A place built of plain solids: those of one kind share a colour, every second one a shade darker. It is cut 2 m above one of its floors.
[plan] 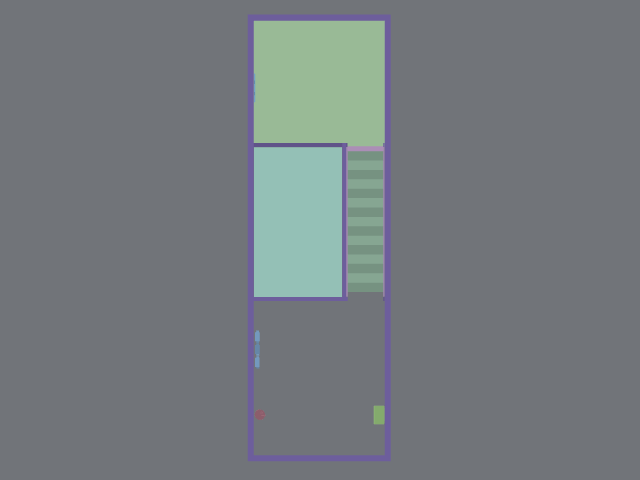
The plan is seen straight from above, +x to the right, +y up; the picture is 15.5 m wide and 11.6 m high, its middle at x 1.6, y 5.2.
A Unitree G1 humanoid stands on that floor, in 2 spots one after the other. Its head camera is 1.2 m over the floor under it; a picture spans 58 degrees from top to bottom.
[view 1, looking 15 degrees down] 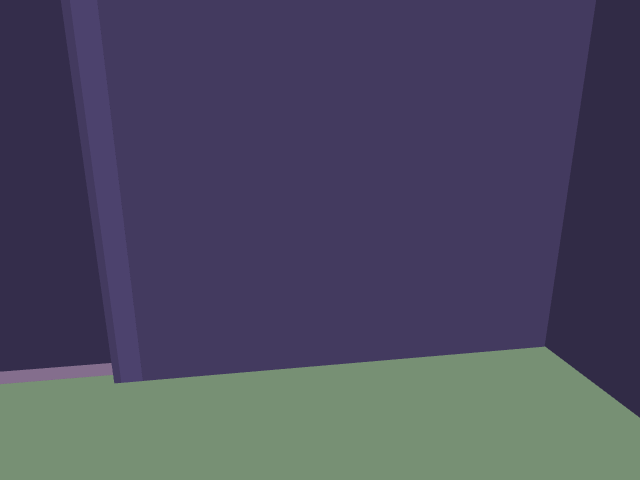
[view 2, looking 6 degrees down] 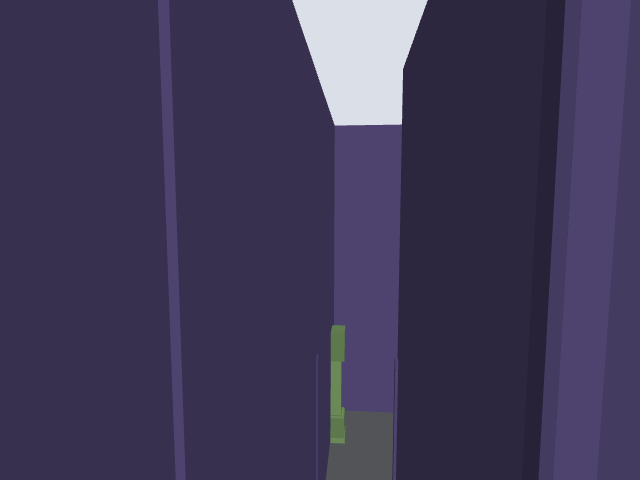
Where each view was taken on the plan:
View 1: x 1.58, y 9.50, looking -99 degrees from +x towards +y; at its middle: wall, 2.05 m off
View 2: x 2.70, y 8.54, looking -85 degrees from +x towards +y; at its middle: wall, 5.34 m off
